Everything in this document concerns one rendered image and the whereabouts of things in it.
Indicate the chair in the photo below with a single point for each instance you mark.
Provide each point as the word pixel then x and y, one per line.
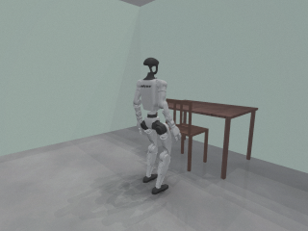
pixel 188 130

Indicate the robot right shin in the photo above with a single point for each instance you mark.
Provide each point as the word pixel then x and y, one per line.
pixel 162 170

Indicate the robot right upper arm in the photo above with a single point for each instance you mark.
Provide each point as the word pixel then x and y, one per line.
pixel 162 92

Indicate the robot right hand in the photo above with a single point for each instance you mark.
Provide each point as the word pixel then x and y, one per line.
pixel 175 132

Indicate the robot left forearm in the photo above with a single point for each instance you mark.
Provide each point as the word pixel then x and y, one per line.
pixel 138 112

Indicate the table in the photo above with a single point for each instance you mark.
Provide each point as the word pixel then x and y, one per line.
pixel 223 111

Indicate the robot right foot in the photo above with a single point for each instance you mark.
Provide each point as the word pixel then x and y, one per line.
pixel 155 190

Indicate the robot left upper arm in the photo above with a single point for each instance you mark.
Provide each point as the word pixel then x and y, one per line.
pixel 137 95

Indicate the robot left hand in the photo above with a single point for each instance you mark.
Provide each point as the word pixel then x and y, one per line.
pixel 139 126

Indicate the robot right forearm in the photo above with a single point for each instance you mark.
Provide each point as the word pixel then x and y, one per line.
pixel 167 115

